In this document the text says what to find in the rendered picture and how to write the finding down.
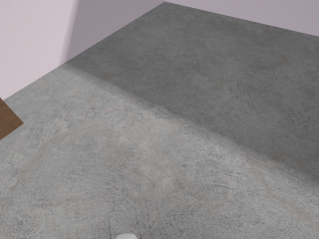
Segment cupboard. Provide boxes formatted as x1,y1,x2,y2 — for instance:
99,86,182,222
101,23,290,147
0,98,23,140

